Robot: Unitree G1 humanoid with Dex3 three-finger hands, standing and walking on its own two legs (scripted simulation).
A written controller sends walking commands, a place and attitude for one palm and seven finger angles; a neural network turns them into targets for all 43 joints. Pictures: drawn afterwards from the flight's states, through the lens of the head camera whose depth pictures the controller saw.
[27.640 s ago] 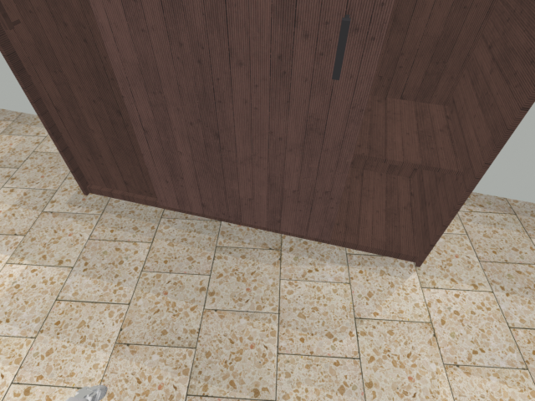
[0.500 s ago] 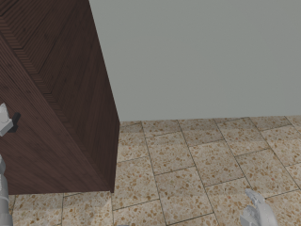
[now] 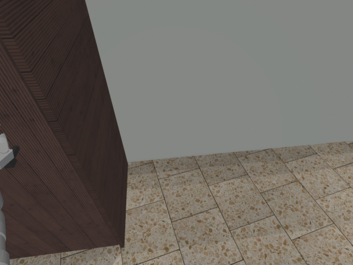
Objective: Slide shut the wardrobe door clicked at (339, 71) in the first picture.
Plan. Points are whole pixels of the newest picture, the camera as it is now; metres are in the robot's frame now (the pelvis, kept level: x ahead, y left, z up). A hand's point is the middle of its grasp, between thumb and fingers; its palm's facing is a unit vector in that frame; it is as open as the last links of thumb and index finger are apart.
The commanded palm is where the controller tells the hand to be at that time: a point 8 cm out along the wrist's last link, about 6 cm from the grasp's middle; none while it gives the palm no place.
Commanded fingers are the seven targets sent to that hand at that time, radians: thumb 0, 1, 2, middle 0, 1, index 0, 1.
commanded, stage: stop walking and hold the door there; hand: left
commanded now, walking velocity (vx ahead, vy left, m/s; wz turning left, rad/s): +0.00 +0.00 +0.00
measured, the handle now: out of the picture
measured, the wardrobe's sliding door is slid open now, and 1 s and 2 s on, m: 0.00 0.00 0.00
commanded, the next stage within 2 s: loosen the grip on the handle in 1.96 s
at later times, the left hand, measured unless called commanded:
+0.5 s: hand (2, 153) +0.30 +0.39 +0.12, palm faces +0.59 -0.74 -0.33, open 5.8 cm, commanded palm +0.25 +0.41 +0.12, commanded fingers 0.00 0.90 0.90 -0.45 -1.40 -0.45 -1.40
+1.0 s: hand out of the picture +0.29 +0.39 +0.13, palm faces +0.35 -0.92 -0.19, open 5.5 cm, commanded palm +0.25 +0.43 +0.12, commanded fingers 0.00 0.90 0.90 -0.45 -1.40 -0.45 -1.40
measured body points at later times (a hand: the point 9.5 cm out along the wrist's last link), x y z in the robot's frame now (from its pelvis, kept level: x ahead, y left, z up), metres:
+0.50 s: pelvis -0.02 +0.03 -0.01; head +0.01 +0.03 +0.44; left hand +0.26 +0.43 +0.14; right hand +0.16 -0.25 -0.10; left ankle -0.01 +0.15 -0.74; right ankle +0.02 -0.13 -0.73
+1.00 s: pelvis -0.10 +0.15 -0.02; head -0.04 +0.15 +0.43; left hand +0.26 +0.44 +0.14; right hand +0.06 -0.12 -0.13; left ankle -0.12 +0.33 -0.74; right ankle -0.06 -0.05 -0.73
